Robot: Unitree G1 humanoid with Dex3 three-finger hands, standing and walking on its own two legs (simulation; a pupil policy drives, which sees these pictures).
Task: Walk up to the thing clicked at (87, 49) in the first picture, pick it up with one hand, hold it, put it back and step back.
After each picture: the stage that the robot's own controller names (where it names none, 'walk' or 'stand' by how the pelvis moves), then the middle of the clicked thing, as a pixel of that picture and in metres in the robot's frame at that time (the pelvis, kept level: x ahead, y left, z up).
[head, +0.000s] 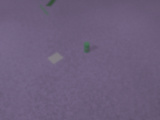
stand; (86, 47) +1.34 -0.03 -0.72
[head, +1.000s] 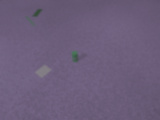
walk; (75, 56) +1.22 +0.22 -0.71
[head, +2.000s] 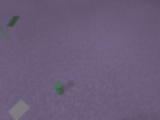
walk; (59, 88) +0.72 +0.28 -0.71
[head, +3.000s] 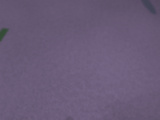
walk; out of the picture +0.38 +0.21 -0.70
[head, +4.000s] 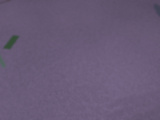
stand; out of the picture +0.30 +0.19 -0.72
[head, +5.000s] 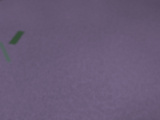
stand; out of the picture +0.31 +0.18 -0.72
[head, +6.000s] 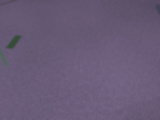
stand; out of the picture +0.32 +0.20 -0.73
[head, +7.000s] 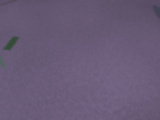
stand; out of the picture +0.31 +0.21 -0.73
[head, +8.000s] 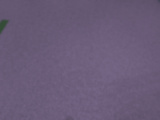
go down; out of the picture +0.32 +0.21 -0.71
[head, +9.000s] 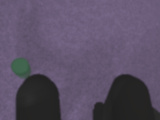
go down; (22, 68) +0.38 +0.24 -0.29
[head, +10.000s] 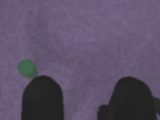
close in; (28, 69) +0.38 +0.24 -0.30
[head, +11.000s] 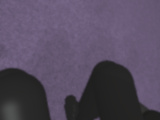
close in; out of the picture +0.36 +0.27 -0.21
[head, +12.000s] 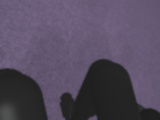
close; out of the picture +0.36 +0.28 -0.22
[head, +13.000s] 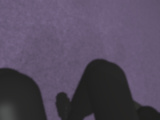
lift; out of the picture +0.36 +0.28 -0.22
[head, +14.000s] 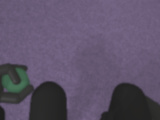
lift; (18, 84) +0.30 +0.24 -0.07
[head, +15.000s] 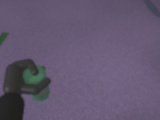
hold; (37, 84) +0.33 +0.17 +0.05
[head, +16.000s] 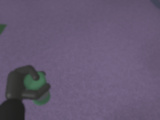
hold; (38, 89) +0.33 +0.17 +0.00
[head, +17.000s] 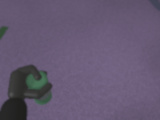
hold; (40, 88) +0.33 +0.17 +0.00
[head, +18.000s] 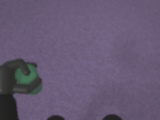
crouch; (30, 80) +0.36 +0.20 -0.06
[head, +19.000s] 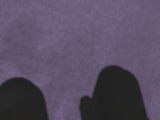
lower; out of the picture +0.40 +0.26 -0.18
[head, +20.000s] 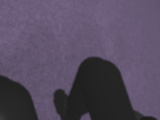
lower; out of the picture +0.40 +0.29 -0.22
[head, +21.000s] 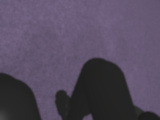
lower; out of the picture +0.39 +0.29 -0.22
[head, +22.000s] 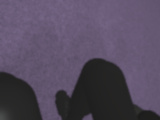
lower; out of the picture +0.39 +0.29 -0.22
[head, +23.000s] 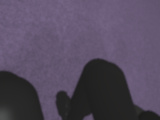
lower; out of the picture +0.38 +0.29 -0.22
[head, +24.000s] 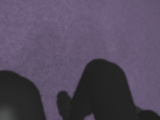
withdraw; out of the picture +0.37 +0.28 -0.22
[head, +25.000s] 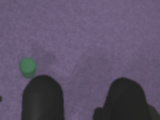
walk; (28, 68) +0.40 +0.23 -0.29
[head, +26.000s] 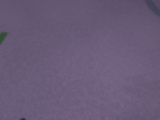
stand; out of the picture +0.32 +0.19 -0.65
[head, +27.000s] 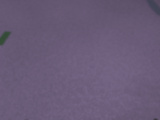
stand; out of the picture +0.35 +0.20 -0.66
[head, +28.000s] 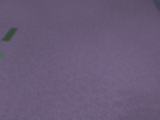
stand; out of the picture +0.35 +0.19 -0.68
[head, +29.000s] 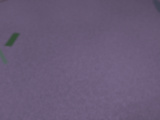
walk; out of the picture +0.35 +0.19 -0.72
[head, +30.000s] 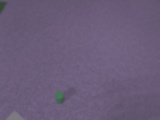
walk; (59, 97) +0.51 +0.16 -0.70
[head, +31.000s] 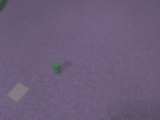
walk; (57, 68) +0.81 +0.29 -0.68
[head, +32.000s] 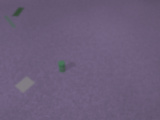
stand; (61, 66) +1.00 +0.23 -0.70
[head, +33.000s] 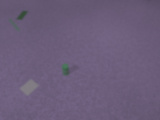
stand; (65, 69) +0.99 +0.21 -0.72
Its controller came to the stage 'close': yes
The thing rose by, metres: 0.71
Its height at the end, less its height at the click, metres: +0.00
